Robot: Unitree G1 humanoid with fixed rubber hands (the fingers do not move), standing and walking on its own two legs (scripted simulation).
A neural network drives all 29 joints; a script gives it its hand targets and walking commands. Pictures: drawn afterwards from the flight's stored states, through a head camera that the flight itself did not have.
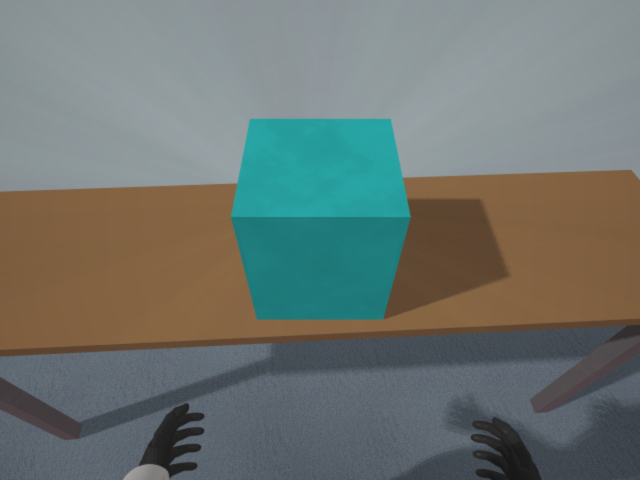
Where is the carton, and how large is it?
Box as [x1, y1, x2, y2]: [231, 119, 410, 319]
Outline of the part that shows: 250,119 231,218 257,319 382,319 410,217 390,119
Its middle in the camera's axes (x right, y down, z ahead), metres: +0.00 -0.03 +0.61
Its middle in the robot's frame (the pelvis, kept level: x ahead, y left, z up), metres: +0.48 +0.04 +0.01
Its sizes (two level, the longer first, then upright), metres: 0.210 0.200 0.250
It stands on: a table, 0.67 m high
